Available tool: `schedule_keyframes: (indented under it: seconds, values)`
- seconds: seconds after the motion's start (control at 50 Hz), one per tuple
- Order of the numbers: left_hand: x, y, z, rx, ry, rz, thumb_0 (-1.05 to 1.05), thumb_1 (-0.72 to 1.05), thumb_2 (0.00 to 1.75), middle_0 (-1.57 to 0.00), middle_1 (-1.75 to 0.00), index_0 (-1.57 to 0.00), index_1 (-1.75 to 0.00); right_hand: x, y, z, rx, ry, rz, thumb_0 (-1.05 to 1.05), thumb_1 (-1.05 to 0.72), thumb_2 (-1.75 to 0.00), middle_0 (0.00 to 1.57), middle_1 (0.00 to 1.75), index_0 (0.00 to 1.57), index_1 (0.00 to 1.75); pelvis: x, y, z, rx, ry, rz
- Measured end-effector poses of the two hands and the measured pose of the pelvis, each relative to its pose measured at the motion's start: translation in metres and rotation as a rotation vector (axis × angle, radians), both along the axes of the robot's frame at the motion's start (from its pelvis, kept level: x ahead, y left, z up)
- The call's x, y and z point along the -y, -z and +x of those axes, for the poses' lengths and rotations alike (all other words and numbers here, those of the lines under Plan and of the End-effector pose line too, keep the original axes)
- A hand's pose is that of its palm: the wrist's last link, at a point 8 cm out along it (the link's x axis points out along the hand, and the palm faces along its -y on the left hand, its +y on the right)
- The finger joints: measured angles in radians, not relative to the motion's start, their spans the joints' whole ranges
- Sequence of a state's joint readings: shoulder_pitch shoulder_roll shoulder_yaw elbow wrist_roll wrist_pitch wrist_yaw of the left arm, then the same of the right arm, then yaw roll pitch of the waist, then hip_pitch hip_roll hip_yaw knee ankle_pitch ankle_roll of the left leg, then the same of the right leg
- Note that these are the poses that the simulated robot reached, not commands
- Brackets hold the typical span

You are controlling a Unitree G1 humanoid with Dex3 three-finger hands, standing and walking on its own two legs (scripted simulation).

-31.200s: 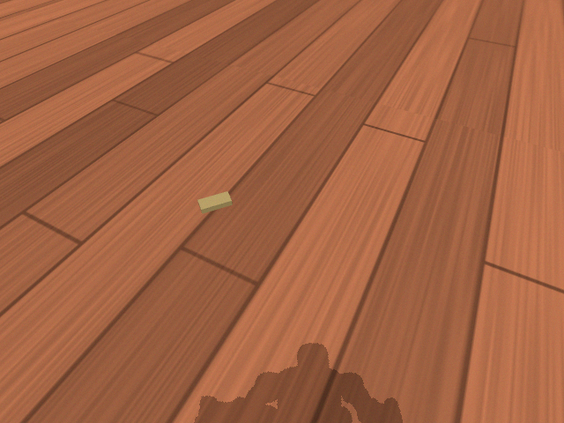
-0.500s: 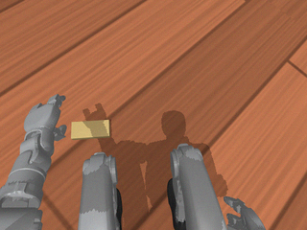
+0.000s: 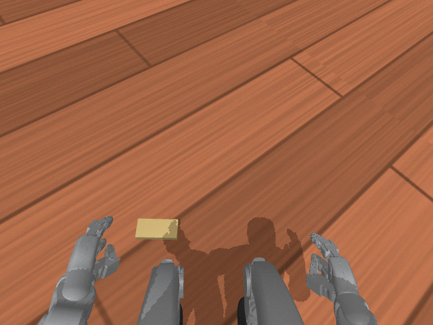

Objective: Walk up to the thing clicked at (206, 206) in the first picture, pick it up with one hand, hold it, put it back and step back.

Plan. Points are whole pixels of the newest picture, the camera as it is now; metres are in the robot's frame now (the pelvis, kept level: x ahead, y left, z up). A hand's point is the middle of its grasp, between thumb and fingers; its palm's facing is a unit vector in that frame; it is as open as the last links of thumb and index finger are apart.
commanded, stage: home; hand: left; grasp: from above
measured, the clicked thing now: (157, 229) +0.45 +0.20 -0.58
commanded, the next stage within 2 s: none
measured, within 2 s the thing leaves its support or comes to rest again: neither
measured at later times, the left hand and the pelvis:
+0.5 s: hand (79, 263) +0.22 +0.19 +0.08, palm faces +0.08 -0.97 -0.22, open 7.4 cm; pelvis +0.06 +0.01 +0.12, yaw +1 degrees
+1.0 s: hand (85, 267) +0.22 +0.18 +0.08, palm faces +0.08 -0.97 -0.21, open 7.4 cm; pelvis +0.06 +0.00 +0.12, yaw +2 degrees
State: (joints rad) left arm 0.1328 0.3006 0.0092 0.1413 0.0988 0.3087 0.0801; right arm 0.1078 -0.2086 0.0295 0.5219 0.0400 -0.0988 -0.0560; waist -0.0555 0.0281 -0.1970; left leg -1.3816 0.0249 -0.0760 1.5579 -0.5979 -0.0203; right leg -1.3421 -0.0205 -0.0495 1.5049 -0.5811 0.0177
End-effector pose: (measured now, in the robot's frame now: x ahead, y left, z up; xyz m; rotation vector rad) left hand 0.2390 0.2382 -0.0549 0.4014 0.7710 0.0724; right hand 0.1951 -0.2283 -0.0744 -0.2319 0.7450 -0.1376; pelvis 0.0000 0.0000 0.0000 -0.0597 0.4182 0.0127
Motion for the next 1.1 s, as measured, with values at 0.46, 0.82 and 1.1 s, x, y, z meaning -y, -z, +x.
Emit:
schedule_keyframes:
  seconds: [0.46,0.82,1.1]
  values:
    - [0.001,-0.161,-0.031,0.006,-0.166,-0.168,0.01,0.91,0.9,-0.2,-0.3,-0.2,-0.3,0.01,-0.138,0.006,0.141,0.114,-0.074,0.01,-0.9,-0.9,0.2,0.3,0.2,0.3,-0.005,-0.12,0.062,0.214,-0.019,0.012]
    - [0.005,-0.158,-0.039,-0.014,-0.178,-0.18,0.01,0.91,0.9,-0.2,-0.3,-0.2,-0.3,0.003,-0.145,0.031,0.197,0.033,-0.066,0.01,-0.9,-0.9,0.2,0.3,0.2,0.3,0.0,-0.123,0.063,0.246,-0.031,0.022]
    - [0.01,-0.159,-0.041,-0.011,-0.165,-0.176,0.01,0.91,0.9,-0.2,-0.3,-0.2,-0.3,0.015,-0.138,0.007,0.156,0.073,-0.072,0.01,-0.9,-0.9,0.2,0.3,0.2,0.3,0.004,-0.124,0.058,0.254,-0.024,0.026]
